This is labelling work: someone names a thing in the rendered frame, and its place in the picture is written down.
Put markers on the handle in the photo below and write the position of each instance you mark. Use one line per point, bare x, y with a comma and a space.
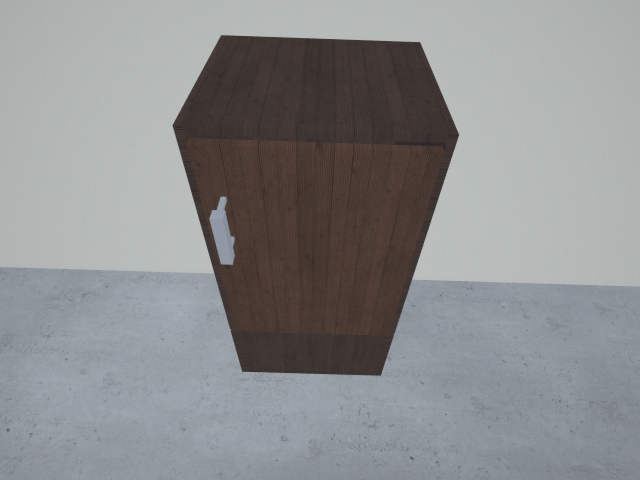
224, 241

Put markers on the cupboard door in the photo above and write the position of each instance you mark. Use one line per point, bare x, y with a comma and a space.
324, 232

